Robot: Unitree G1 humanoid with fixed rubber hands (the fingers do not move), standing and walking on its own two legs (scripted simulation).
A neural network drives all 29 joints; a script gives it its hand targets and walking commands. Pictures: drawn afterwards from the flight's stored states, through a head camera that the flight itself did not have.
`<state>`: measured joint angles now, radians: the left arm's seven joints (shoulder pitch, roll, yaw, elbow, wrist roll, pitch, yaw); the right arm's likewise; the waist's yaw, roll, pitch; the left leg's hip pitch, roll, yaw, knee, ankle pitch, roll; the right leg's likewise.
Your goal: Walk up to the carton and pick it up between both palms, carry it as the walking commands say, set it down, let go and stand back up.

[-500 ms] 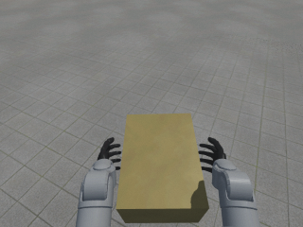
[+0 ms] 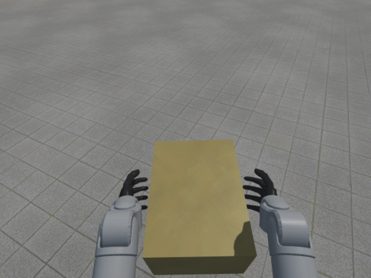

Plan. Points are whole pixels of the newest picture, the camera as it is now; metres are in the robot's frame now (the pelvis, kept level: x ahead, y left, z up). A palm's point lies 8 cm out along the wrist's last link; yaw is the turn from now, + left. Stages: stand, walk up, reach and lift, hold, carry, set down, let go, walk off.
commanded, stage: carry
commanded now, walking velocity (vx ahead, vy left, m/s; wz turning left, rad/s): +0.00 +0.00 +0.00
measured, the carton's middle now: (195, 202) +0.33 +0.00 -0.03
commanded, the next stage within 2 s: none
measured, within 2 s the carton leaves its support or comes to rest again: neither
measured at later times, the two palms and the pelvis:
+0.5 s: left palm (122, 210) +0.26 +0.15 +0.07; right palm (252, 188) +0.32 -0.13 +0.06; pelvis -0.01 -0.04 -0.01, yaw +13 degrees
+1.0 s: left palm out of the picture +0.08 +0.26 +0.07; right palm (174, 209) +0.27 +0.04 +0.06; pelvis -0.05 -0.04 +0.00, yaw +38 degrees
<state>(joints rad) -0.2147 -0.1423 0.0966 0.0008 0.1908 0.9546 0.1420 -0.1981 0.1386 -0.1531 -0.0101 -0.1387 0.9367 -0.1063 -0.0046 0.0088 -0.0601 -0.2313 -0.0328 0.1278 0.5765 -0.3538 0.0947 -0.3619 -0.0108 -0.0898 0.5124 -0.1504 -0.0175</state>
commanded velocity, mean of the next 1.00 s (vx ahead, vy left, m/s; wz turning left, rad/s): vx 0.00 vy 0.00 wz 0.94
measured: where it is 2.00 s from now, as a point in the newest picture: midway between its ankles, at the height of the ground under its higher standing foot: outside the picture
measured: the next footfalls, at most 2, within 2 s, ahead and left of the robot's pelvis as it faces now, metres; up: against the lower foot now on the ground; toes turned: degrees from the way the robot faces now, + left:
left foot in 0.76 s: -0.02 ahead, +0.08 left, +0.00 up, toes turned +34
right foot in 1.18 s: +0.06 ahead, -0.14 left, +0.00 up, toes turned +47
